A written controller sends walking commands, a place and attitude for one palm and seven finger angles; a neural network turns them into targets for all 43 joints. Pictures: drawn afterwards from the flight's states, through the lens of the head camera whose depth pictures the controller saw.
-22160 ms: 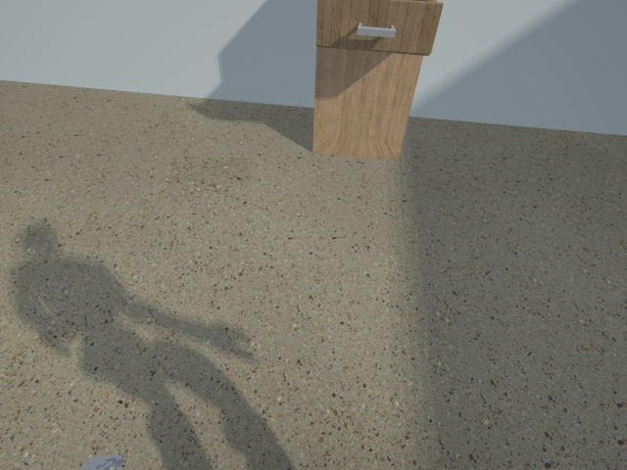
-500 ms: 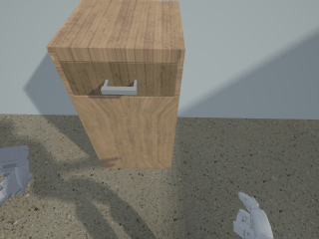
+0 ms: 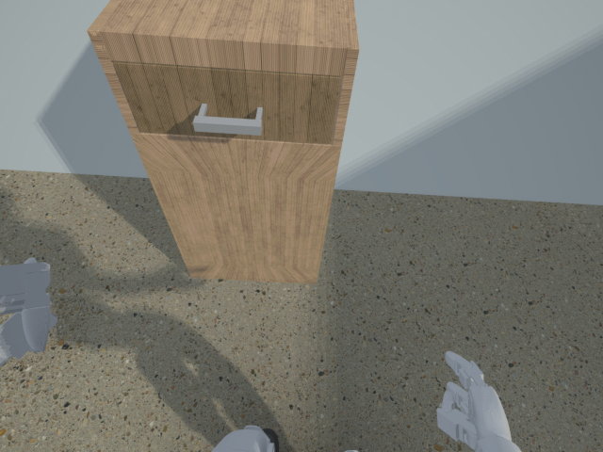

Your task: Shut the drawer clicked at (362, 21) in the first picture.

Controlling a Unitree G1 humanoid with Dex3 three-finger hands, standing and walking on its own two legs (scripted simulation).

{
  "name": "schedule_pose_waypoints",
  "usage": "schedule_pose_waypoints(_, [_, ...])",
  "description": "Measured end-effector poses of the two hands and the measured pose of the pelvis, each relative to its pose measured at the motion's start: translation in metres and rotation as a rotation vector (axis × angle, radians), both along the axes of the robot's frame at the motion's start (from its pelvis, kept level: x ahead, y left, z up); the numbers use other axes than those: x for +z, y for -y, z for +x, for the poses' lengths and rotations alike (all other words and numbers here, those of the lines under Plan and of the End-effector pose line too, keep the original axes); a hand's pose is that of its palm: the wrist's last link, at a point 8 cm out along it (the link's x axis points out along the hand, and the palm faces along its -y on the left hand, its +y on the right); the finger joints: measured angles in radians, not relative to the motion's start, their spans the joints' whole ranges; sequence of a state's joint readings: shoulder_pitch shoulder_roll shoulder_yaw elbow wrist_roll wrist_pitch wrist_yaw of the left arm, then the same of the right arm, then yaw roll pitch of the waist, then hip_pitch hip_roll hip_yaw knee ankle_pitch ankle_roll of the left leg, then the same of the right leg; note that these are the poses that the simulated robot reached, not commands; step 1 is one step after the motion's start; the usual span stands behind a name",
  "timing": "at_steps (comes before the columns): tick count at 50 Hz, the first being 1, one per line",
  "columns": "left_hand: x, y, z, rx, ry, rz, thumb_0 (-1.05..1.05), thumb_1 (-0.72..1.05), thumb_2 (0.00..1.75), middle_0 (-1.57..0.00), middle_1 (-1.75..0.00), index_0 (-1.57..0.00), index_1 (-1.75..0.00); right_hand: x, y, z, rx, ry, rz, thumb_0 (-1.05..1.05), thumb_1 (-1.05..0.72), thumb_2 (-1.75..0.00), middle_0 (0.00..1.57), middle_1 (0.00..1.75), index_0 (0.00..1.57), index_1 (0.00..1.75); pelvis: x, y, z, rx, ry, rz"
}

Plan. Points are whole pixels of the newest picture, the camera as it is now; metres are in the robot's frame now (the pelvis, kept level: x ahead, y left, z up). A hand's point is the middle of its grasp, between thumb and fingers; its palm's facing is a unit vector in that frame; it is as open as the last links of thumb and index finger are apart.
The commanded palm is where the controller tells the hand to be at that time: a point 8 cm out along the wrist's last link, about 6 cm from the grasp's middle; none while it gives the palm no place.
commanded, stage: step back with the hand held close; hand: left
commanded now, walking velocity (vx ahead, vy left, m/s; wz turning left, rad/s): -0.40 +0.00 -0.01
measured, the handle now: (230, 118) +0.68 +0.19 +0.00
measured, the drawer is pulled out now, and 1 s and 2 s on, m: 0.00 0.00 0.00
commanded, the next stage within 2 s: stop stepping back and stand still in 0.30 s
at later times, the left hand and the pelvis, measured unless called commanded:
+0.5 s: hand out of the picture +0.10 +0.22 +0.18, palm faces +0.29 -0.82 -0.49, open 3.3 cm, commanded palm +0.04 +0.26 +0.19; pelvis -0.10 -0.01 +0.00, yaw -3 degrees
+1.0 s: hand out of the picture +0.05 +0.23 +0.17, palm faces +0.37 -0.84 -0.40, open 3.3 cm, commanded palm -0.01 +0.27 +0.19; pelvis -0.14 +0.00 +0.01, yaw -2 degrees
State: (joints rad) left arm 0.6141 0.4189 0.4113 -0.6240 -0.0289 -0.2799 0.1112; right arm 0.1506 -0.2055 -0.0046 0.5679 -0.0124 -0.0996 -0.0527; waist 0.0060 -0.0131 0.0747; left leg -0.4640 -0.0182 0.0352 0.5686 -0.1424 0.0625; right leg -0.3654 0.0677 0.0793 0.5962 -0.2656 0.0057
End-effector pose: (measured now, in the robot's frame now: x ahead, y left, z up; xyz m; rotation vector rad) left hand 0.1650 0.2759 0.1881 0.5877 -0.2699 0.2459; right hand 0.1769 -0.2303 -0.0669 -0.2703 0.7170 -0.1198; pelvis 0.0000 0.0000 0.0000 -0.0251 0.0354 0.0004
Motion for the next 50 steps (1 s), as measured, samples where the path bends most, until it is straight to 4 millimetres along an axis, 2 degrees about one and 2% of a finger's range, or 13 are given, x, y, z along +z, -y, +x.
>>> schedule_pose_waypoints(3, [0.001,0.01,-0.012,-0.027,-0.005,0.01,0.02,0.89,0.9,-1.41,-1.6,-1.41,-1.6,0.002,0.004,-0.004,-0.004,0.026,0.013,0.01,-0.9,-0.9,0.21,0.3,0.2,0.3,-0.002,0.005,-0.011,0.0,0.006,-0.006])
schedule_pose_waypoints(6, [0.006,0.013,-0.024,-0.03,0.016,0.0,0.02,0.89,0.9,-1.41,-1.6,-1.41,-1.6,0.005,0.008,-0.016,-0.024,0.017,0.014,0.01,-0.9,-0.9,0.21,0.3,0.2,0.3,0.0,0.007,-0.019,0.011,0.001,-0.001])
schedule_pose_waypoints(10, [0.008,0.001,-0.038,0.01,0.048,-0.033,0.02,0.89,0.89,-1.41,-1.6,-1.41,-1.6,0.009,0.011,-0.037,-0.05,-0.037,-0.013,0.01,-0.9,-0.9,0.21,0.3,0.2,0.3,0.006,0.002,-0.029,0.02,-0.014,0.017])
schedule_pose_waypoints(13, [0.003,-0.01,-0.048,0.022,0.06,-0.023,0.02,0.89,0.9,-1.41,-1.6,-1.41,-1.6,0.005,0.01,-0.051,-0.057,-0.037,-0.044,0.01,-0.9,-0.9,0.21,0.3,0.2,0.3,0.0,-0.004,-0.041,0.043,-0.024,0.004])
schedule_pose_waypoints(17, [0.0,-0.016,-0.063,0.043,0.021,-0.025,0.02,0.89,0.9,-1.41,-1.6,-1.41,-1.6,0.005,0.001,-0.073,-0.047,-0.028,-0.021,0.01,-0.9,-0.9,0.2,0.3,0.2,0.3,0.004,-0.004,-0.059,0.026,-0.018,0.011])
schedule_pose_waypoints(23, [0.01,0.008,-0.093,-0.007,0.021,-0.035,0.02,0.89,0.9,-1.41,-1.6,-1.41,-1.6,0.003,-0.008,-0.108,-0.01,0.003,0.051,0.01,-0.9,-0.9,0.21,0.3,0.2,0.3,0.007,0.005,-0.089,-0.036,-0.011,0.002])
schedule_pose_waypoints(25, [0.009,0.019,-0.101,-0.031,0.02,-0.015,0.02,0.89,0.9,-1.41,-1.6,-1.41,-1.6,-0.001,-0.005,-0.119,-0.013,0.015,0.072,0.01,-0.9,-0.9,0.21,0.3,0.2,0.3,0.003,0.01,-0.101,-0.056,-0.012,0.012])
schedule_pose_waypoints(28, [0.006,0.024,-0.11,-0.036,-0.012,-0.045,0.02,0.89,0.9,-1.41,-1.6,-1.41,-1.6,-0.002,0.003,-0.141,-0.049,-0.014,0.076,0.01,-0.9,-0.9,0.21,0.3,0.2,0.3,0.008,0.012,-0.116,-0.066,-0.005,0.011])
schedule_pose_waypoints(33, [0.003,0.016,-0.124,-0.004,-0.02,-0.079,0.02,0.89,0.9,-1.41,-1.6,-1.41,-1.6,0.006,0.022,-0.178,-0.125,-0.026,0.028,0.01,-0.9,-0.9,0.21,0.3,0.2,0.3,0.012,0.009,-0.125,-0.054,0.005,0.028])
schedule_pose_waypoints(37, [0.0,0.007,-0.137,0.001,0.012,-0.088,0.02,0.89,0.9,-1.41,-1.6,-1.41,-1.6,0.007,0.032,-0.197,-0.156,-0.028,-0.03,0.01,-0.9,-0.9,0.21,0.3,0.2,0.3,0.009,0.002,-0.134,-0.032,0.03,0.016])
schedule_pose_waypoints(43, [0.002,-0.001,-0.152,0.051,0.018,-0.064,0.02,0.89,0.9,-1.41,-1.6,-1.41,-1.6,0.009,0.028,-0.206,-0.144,-0.003,-0.022,0.02,-0.9,-0.9,0.2,0.3,0.2,0.3,0.012,0.003,-0.141,-0.027,0.05,0.02])
schedule_pose_waypoints(50, [-0.001,0.007,-0.158,0.05,0.052,-0.108,0.02,0.89,0.9,-1.41,-1.6,-1.41,-1.6,0.001,0.015,-0.195,-0.085,-0.004,0.009,0.01,-0.9,-0.9,0.21,0.3,0.2,0.3,0.007,0.004,-0.143,-0.027,0.055,-0.001])
